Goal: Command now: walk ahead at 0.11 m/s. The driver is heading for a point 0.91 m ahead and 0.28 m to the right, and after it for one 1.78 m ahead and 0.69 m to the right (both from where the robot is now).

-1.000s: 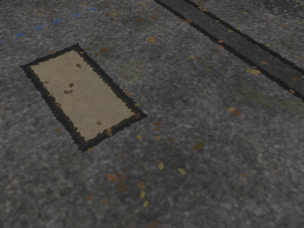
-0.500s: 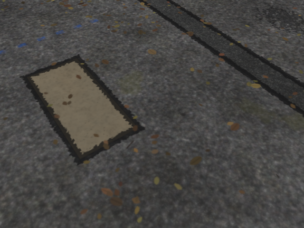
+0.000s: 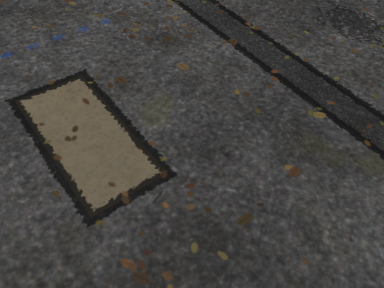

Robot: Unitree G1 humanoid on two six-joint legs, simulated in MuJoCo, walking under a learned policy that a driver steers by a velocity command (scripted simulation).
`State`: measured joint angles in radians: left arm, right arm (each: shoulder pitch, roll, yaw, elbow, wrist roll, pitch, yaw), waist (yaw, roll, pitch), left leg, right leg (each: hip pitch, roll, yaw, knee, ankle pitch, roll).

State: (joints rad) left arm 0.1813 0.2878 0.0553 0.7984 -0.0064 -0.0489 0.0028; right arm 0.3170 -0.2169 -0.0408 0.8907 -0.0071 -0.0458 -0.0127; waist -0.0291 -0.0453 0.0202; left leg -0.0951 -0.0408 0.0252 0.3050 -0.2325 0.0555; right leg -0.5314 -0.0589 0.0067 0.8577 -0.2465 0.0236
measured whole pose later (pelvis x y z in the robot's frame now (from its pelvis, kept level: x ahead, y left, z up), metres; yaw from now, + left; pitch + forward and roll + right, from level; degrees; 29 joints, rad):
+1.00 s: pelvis +0.08 -0.02 -0.02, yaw +0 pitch -2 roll +0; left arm 0.10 0.22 0.04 1.08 0.00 0.02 0.03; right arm 0.30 -0.19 -0.01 1.11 -0.01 0.00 -0.04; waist 0.00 0.00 0.04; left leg -0.07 0.00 0.01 0.50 -0.39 0.01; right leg -0.31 0.01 -0.01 0.53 -0.20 -0.02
